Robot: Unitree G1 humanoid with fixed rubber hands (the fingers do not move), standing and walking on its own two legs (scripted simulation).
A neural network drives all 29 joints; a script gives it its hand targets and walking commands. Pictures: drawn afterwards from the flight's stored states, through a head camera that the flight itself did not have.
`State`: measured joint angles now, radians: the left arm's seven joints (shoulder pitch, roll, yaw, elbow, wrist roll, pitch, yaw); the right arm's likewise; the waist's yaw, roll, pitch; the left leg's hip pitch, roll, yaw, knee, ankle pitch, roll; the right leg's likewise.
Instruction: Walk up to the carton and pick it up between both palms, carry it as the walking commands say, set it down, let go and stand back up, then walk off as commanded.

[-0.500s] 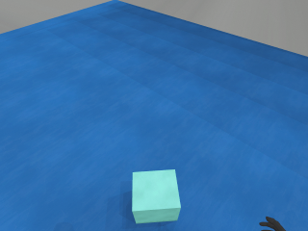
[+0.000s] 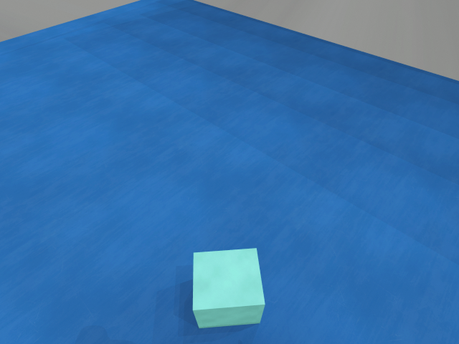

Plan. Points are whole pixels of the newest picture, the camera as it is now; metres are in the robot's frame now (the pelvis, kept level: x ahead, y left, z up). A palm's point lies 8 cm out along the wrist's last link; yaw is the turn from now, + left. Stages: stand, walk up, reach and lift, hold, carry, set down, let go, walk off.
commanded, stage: walk up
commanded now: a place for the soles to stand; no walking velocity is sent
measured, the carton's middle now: (227, 288) +0.45 +0.02 -0.64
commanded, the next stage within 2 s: reach and lift in 0.56 s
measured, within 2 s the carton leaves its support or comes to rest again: neither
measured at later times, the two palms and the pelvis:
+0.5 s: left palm out of the picture +0.09 +0.32 -0.09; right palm out of the picture +0.11 -0.32 -0.09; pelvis +0.01 +0.01 +0.00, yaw +0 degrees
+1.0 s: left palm (71, 332) +0.18 +0.30 -0.10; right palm (382, 303) +0.22 -0.28 -0.09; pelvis +0.02 +0.03 +0.00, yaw +2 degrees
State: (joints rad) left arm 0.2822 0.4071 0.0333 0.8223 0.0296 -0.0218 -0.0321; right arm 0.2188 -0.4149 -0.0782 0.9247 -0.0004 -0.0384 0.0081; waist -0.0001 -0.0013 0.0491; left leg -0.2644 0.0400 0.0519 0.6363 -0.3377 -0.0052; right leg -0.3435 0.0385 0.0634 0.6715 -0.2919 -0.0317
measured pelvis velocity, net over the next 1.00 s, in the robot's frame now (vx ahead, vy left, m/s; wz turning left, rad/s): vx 0.02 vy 0.03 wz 0.03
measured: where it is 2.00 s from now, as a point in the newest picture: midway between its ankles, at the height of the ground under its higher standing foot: outside the picture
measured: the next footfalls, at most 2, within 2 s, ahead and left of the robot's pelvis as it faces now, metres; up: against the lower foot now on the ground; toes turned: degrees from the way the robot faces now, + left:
none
